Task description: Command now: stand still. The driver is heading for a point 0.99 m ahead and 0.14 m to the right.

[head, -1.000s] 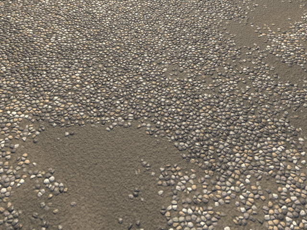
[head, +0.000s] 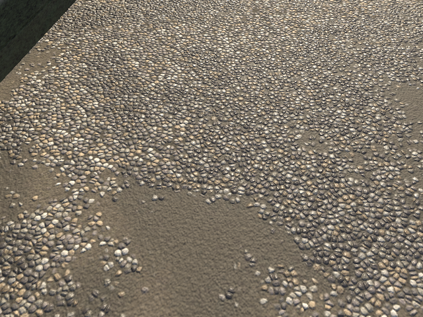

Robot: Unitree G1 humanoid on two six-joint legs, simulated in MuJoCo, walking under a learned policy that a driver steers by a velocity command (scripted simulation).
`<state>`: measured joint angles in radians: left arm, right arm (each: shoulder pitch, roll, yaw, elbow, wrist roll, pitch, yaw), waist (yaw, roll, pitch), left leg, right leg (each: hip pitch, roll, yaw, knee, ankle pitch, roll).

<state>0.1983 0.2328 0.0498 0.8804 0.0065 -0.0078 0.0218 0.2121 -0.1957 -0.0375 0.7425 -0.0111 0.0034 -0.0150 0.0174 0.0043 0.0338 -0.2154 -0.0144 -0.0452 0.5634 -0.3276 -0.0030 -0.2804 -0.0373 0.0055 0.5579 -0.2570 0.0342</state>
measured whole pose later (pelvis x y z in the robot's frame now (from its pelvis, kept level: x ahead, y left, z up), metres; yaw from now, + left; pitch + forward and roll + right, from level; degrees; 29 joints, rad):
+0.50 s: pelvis +0.00 -0.01 +0.00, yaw +0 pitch -1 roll +0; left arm 0.19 0.20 0.05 1.02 0.00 0.00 0.04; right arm 0.26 -0.19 -0.04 0.91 0.00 0.00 -0.04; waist 0.01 0.00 0.04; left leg -0.20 0.00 -0.05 0.54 -0.32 -0.02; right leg -0.27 -0.03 0.00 0.56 -0.26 0.02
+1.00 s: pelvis +0.06 -0.01 -0.01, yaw +0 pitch +1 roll +0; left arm 0.32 0.21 0.04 1.06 -0.04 -0.09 0.01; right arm 0.40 -0.19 -0.03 1.02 0.04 -0.09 -0.02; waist 0.00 0.00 -0.02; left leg -0.18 0.00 -0.05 0.62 -0.45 0.01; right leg -0.29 0.00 0.02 0.69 -0.40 -0.06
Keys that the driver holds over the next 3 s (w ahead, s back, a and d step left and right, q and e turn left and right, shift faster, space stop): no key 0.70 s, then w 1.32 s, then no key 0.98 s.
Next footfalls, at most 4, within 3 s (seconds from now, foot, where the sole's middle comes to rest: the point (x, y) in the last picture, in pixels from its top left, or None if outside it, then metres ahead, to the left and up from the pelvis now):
1.14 right None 0.14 -0.14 -0.77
1.60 left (216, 308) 0.54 0.03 -0.77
2.12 right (289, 239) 0.79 -0.22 -0.77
2.50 left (222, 236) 0.79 0.01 -0.77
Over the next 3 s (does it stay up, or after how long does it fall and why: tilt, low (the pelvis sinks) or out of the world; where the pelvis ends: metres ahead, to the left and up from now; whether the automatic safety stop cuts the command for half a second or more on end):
stays up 0.75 -0.12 0.01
